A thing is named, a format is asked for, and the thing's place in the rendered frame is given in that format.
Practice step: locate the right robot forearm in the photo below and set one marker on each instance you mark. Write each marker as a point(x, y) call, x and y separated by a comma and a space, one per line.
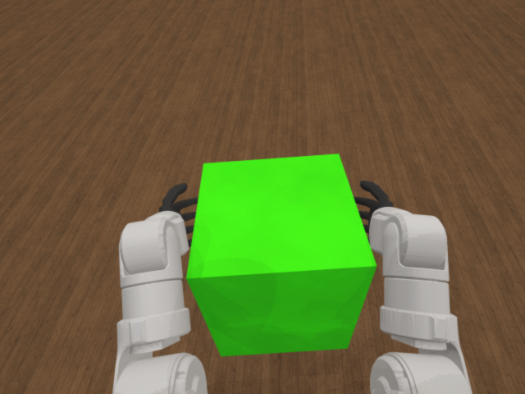
point(416, 308)

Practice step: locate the robot left upper arm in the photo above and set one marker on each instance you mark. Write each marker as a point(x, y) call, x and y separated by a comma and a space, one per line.
point(180, 373)

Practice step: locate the left robot forearm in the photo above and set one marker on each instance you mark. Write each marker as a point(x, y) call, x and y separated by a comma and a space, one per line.
point(153, 308)

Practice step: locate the robot right upper arm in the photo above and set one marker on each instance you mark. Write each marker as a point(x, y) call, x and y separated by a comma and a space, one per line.
point(409, 373)

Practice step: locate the robot left hand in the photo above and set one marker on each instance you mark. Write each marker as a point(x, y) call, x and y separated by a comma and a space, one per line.
point(167, 205)

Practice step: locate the carton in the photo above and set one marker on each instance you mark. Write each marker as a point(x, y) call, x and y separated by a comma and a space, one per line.
point(279, 260)

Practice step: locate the robot right hand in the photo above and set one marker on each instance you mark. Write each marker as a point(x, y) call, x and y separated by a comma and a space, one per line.
point(381, 197)

